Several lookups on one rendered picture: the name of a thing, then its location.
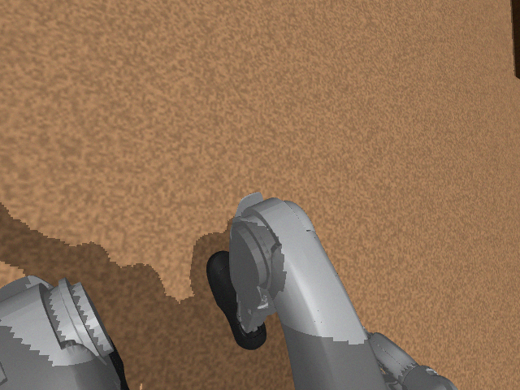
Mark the left robot foot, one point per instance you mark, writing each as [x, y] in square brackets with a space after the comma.
[119, 367]

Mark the right robot foot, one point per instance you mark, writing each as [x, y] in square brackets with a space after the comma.
[218, 275]

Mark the right robot hand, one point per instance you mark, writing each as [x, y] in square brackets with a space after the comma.
[392, 359]

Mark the right robot arm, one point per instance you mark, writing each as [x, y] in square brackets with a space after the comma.
[425, 378]

